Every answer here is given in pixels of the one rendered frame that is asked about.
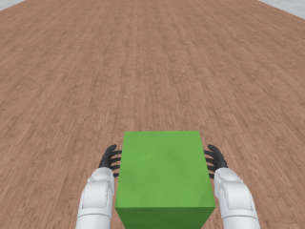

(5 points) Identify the left robot hand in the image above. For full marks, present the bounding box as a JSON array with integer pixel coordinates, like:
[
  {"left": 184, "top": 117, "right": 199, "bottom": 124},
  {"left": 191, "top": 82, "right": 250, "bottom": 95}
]
[{"left": 98, "top": 144, "right": 122, "bottom": 177}]

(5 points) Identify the right robot hand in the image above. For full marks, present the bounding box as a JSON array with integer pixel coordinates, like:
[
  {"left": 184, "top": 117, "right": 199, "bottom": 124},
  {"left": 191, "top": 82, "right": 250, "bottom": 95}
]
[{"left": 203, "top": 144, "right": 229, "bottom": 179}]

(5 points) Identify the carton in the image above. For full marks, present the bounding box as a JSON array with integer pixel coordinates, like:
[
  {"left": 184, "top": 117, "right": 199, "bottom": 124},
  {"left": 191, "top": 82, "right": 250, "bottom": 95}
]
[{"left": 114, "top": 131, "right": 216, "bottom": 229}]

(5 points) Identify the left robot forearm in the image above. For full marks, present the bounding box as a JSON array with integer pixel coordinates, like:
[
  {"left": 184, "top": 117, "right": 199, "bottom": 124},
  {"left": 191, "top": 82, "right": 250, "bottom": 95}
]
[{"left": 75, "top": 167, "right": 114, "bottom": 229}]

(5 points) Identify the right robot forearm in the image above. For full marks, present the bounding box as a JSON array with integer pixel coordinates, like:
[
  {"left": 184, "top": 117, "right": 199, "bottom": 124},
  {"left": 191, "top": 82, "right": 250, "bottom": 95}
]
[{"left": 213, "top": 167, "right": 260, "bottom": 229}]

